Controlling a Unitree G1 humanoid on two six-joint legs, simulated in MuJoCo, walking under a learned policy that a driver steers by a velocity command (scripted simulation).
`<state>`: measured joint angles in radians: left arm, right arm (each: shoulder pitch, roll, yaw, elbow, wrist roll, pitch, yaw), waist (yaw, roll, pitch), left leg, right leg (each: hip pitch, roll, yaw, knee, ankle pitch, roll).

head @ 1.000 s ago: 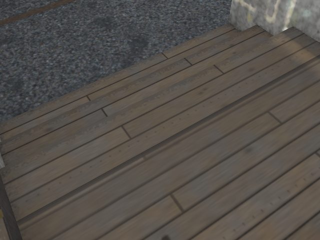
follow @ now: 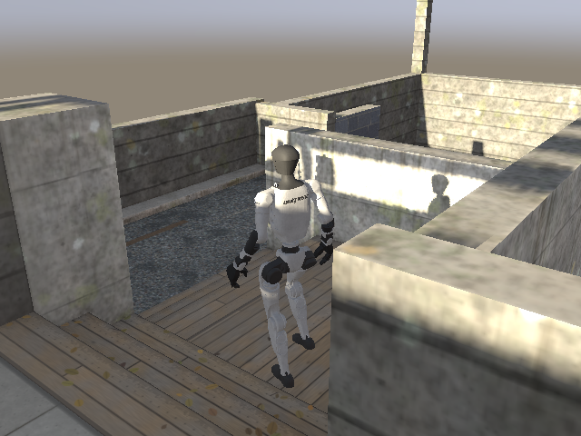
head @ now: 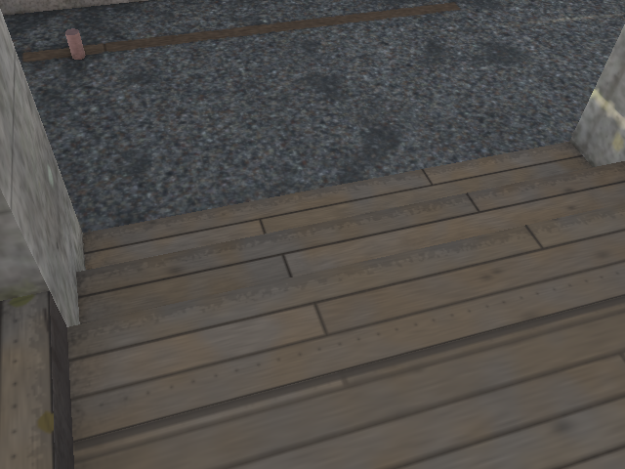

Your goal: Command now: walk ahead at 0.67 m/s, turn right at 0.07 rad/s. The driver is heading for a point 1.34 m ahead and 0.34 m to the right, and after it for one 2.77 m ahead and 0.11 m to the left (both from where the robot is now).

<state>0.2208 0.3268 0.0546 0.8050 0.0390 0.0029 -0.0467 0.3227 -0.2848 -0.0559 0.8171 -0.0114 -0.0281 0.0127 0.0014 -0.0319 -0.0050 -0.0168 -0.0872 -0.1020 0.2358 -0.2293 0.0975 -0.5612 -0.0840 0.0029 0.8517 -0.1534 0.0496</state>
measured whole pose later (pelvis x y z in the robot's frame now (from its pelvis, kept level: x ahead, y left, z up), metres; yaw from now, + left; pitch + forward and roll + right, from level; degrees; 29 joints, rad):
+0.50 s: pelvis +0.37 -0.14 -0.02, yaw -22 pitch +1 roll -1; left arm 0.42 0.30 0.06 0.86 0.00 -0.04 -0.02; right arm 0.14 -0.25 0.02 0.70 -0.08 -0.09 0.02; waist 0.02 0.02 0.01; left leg -0.64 0.11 -0.09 1.20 -0.28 0.00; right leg -0.17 0.20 0.08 0.43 -0.27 -0.16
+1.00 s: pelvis +0.85 -0.27 -0.01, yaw -13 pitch +0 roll +1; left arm 0.03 0.25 -0.04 0.63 0.06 -0.07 -0.02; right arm 0.57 -0.29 -0.05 0.93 0.00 -0.06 0.01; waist -0.08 -0.01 0.01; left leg -0.11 -0.19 -0.11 0.37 -0.25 0.13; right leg -0.69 -0.08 0.09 0.98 -0.20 0.01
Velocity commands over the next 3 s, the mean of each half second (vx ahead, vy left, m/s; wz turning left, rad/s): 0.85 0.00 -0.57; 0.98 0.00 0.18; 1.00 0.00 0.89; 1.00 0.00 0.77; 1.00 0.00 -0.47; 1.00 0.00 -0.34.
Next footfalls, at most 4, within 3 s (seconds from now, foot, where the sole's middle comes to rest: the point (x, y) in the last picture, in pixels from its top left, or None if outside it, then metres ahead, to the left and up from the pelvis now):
0.28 right None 0.36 -0.17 -0.79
0.76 left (403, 335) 0.86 -0.23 -0.79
1.18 right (495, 248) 1.15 -0.52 -0.79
1.54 left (421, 234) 1.33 -0.36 -0.94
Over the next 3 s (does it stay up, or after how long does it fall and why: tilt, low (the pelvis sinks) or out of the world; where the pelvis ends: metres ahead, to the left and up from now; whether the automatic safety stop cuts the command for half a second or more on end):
stays up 2.59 0.02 -0.49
